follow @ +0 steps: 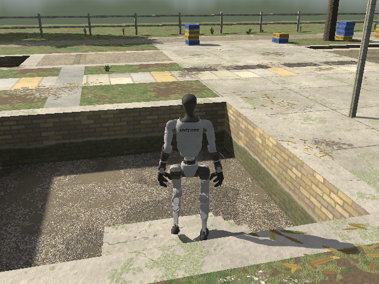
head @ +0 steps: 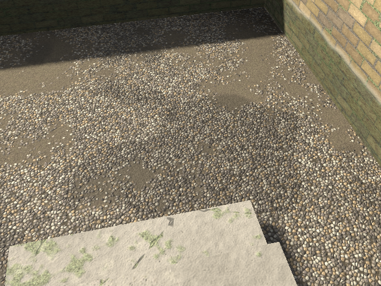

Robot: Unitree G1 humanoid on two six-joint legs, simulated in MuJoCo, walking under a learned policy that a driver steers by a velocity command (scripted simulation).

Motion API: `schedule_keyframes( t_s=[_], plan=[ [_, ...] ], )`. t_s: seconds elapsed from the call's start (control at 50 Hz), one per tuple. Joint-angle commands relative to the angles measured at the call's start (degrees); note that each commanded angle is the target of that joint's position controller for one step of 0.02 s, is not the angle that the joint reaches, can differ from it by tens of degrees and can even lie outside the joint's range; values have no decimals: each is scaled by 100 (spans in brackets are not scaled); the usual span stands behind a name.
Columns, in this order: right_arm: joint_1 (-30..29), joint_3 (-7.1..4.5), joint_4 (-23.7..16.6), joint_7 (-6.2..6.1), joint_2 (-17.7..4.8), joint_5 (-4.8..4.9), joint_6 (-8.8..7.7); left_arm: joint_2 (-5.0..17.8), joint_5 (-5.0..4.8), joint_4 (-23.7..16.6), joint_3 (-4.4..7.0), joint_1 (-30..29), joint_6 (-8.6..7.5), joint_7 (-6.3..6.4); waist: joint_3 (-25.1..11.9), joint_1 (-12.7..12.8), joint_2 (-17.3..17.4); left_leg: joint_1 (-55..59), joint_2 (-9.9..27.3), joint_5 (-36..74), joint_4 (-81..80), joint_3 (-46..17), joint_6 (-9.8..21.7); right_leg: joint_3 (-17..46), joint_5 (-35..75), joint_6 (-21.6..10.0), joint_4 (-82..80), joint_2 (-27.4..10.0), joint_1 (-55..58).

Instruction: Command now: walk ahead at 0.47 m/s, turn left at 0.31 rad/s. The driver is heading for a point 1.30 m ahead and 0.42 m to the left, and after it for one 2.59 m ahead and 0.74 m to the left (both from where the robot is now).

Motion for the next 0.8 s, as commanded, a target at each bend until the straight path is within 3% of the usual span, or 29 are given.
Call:
schedule_keyframes(
  t_s=[0.02, 0.04, 0.08, 0.12, 0.2, 0.24, 0.26, 0.28, 0.3, 0.32, 0.34, 0.36, 0.38, 0.4, 0.44, 0.48, 0.5, 0.52, 0.54, 0.56, 0.6, 0.62, 0.68, 0.7, 0.72, 0.74, 0.76, 0.78, 0.8],
  plan=[
    [172, 324, -381, 85, 826, -335, -116, -457, 162, -379, -323, -409, 60, 140, 519, -453, -321, -802, 537, 2138, -849, -466, 386, 1631, 924, -1371, -1690, -1501, -709],
    [231, 383, -319, 213, 698, -436, -129, -918, 260, -591, -511, -663, 27, 354, 381, -427, -189, -551, 701, 3830, -2032, -538, 234, 968, 885, -995, -1356, -1099, -859],
    [195, 339, -209, 302, 382, -213, -219, -585, 518, -504, -570, -188, -78, 569, 214, -232, -172, 899, 561, 5944, -3303, 136, -200, 23, 208, -609, -785, -710, -1784],
    [-675, 198, -542, 349, -133, -44, -175, -78, 480, -126, -552, 528, -85, 464, 563, -91, -287, 1945, 289, 5351, -3403, 667, -480, -98, -478, -534, -815, -766, -2426],
    [-1525, 254, -920, 189, -256, -182, 33, 609, 276, 355, -398, 1215, 6, 218, 1462, 139, -201, 1517, 460, 3529, -4806, 425, -297, 831, -458, -633, -273, -1524, -530],
    [81, 54, -403, 68, -604, -116, 108, 930, 385, 380, -289, 656, 89, 12, 1246, -674, 5, 3092, 377, 3830, -5690, 638, -179, 559, 910, -451, 1330, -1346, -311],
    [1287, -207, 45, 86, -1114, -60, 65, 1020, 436, 474, -205, 515, 156, -143, 866, -1221, 697, 4284, 162, 4244, -6276, 944, 91, -17, 1658, -313, 3406, -756, -430],
    [2106, -400, 310, 130, -1807, -159, 111, 203, 432, 549, -306, 1469, 164, -320, -638, -856, 1705, 6425, 877, 7376, -4203, -295, 1216, -201, -1577, 92, 6369, 230, -1869],
    [2639, -382, 443, 177, -1719, -33, 17, 30, 258, 47, -361, 883, 71, -407, -1196, -1105, 932, 7287, 1342, 7202, -4260, -1498, 1560, 472, -1466, 176, 6580, 429, -3087],
    [2414, -312, 353, 178, -1438, 79, -107, 351, 20, -623, -291, -423, -81, -318, -377, -1468, 624, 6978, 1779, 5592, -4691, -2250, 1679, 659, -1552, 279, 6596, 348, -4497],
    [1632, -191, 171, 258, -1171, 212, -193, 569, -149, -1020, -228, -821, -169, -155, 115, -1167, 542, 6167, 2335, 2841, -5131, -3305, 1737, 1143, -1161, 230, 6376, 73, -5385],
    [572, 199, -73, 227, -75, 97, -260, 498, 46, -860, -237, -625, -181, 99, 364, -534, -942, 4524, 2099, 1878, -5242, -2755, 1133, 1800, 911, 55, 3806, -588, -4596],
    [53, 335, -154, 267, 65, -78, -251, 276, 206, -698, -281, -562, -86, 242, 881, -81, -580, 2690, 1853, 1339, -5429, -2629, 1356, 1799, 1309, -146, 3191, -756, -3756],
    [-426, 437, -334, 214, 273, -10, -254, 241, 330, -455, -323, -414, 38, 270, 1063, -23, -449, 985, 1567, 1143, -5731, -2154, 1527, 1575, 2322, -190, 1701, -849, -2551],
    [-105, 433, -215, 212, -142, 191, -197, -115, 346, -525, -412, -427, 235, 168, 624, 62, 127, -454, 785, 351, -5552, -1820, 1355, 860, 2468, -68, 1684, -452, -1038],
    [5, 446, -317, 229, -489, -28, -286, -56, 349, -557, -474, -7, 151, 37, 375, 267, -165, -1380, 454, 1617, -4564, -1425, 1139, 405, 3014, 58, 2060, -96, 129],
    [587, 491, -122, 75, -173, -59, -386, 12, 420, -751, -534, -814, 147, -37, 327, -366, -310, 144, 375, 783, -4022, -1800, 969, 1345, 4482, 173, 1079, -381, -1329],
    [1266, 541, 94, -52, -74, 58, -415, 273, 426, -1001, -515, -1515, 177, -61, 450, -743, -187, 1544, 480, 224, -3447, -2207, 942, 1337, 4294, 258, 429, -323, -2806],
    [2168, 586, 458, -150, 109, -11, -416, 278, 429, -1224, -546, -2098, 192, -58, 515, -1089, -19, 2494, 559, 79, -2974, -2769, 1021, 1367, 3910, 319, 185, -237, -3809],
    [1992, 596, 227, -248, 320, 102, -379, 294, 306, -1191, -615, -2240, 191, -56, 531, -1224, -424, 2022, 256, -517, -2816, -2299, 669, 1336, 5275, 285, -1971, -299, -2895],
    [1100, 519, -128, 21, -449, -141, -235, 209, 94, -1472, -606, -2084, 295, -26, 627, -606, 397, -1173, 8, -1317, -3333, -2024, 583, 461, 5203, 248, -1262, 81, 581],
    [809, 519, -321, 94, -471, -142, -223, 351, 132, -1352, -557, -1545, 299, -38, 843, -332, 354, -1691, -14, -1760, -3030, -2238, 561, 575, 4951, 248, -1070, -4, 1130],
    [1009, 457, -406, 96, -583, 104, -143, 908, 91, -1122, -294, -727, 278, 26, 1072, 44, 59, -448, -361, -1364, -1633, -2368, 180, 367, 4491, 36, -3316, 70, 2232],
    [776, 435, -448, 241, -826, 21, -35, 1354, 27, -749, -67, 363, 171, 70, 738, 523, 262, -406, -204, -739, -347, -2599, -16, 451, 4587, -293, -3256, -292, 2951],
    [1434, 603, -244, 417, -12, -94, -117, 1553, 133, -197, 118, 1804, 21, 56, -414, 520, -688, -1241, -695, -575, 1964, -1847, -485, 848, 6021, -1281, -1865, -1002, 4794],
    [2836, 672, -129, 449, 721, 211, -124, 2089, 217, -534, 215, 1516, -13, -80, -1541, -290, -1606, -2882, -952, -2075, 4675, -779, -625, 1585, 9175, -2220, -366, -2112, 6007],
    [2279, 654, -625, 444, 256, 220, -28, 1910, 286, -634, 207, 1481, 106, -162, -1699, 184, -1231, -3984, -968, -1997, 5325, -797, -753, 3070, 7662, -2593, -1145, -2601, 6117],
    [1123, 549, -992, 341, -164, 213, 70, 1471, 235, -716, 87, 804, 170, -141, -665, 321, -871, -4974, -395, -1056, 5282, -732, -923, 3467, 4573, -2277, -1842, -2908, 4922],
    [465, 523, -1031, 168, -248, 209, 102, 709, 190, -687, -153, 532, 132, -156, 114, 132, -22, -4803, 16, 77, 4446, -706, -847, 2776, 2542, -1716, -2362, -2348, 3353]
  ],
)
